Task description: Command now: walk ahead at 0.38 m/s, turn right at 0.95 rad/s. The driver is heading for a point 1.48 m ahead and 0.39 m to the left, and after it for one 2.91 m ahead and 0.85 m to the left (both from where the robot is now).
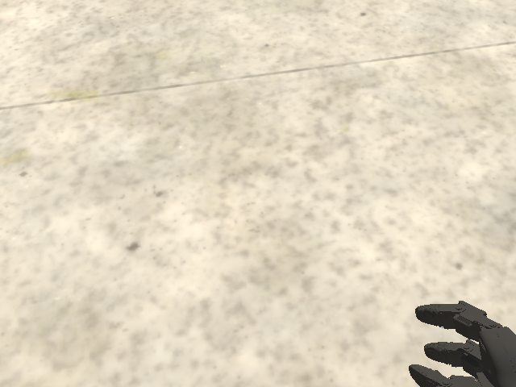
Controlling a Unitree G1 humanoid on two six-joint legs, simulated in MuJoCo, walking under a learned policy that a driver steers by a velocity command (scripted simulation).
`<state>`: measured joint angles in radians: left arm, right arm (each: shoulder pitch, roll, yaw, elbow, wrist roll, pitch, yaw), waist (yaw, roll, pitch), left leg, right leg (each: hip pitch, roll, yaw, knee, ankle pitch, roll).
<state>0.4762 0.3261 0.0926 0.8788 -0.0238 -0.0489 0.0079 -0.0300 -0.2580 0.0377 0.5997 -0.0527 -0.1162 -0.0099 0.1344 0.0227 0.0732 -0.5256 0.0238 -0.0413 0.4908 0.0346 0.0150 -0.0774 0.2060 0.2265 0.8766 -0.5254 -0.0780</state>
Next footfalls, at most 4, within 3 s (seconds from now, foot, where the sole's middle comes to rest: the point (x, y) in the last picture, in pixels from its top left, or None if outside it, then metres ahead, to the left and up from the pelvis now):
0.34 right None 0.22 -0.10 -0.74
0.72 left None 0.13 0.13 -0.74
1.24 right None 0.24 -0.02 -0.74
1.58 left None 0.14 0.16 -0.74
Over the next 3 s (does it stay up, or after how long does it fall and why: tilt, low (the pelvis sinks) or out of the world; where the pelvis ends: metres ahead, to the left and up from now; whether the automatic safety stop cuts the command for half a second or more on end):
stays up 0.24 0.08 0.03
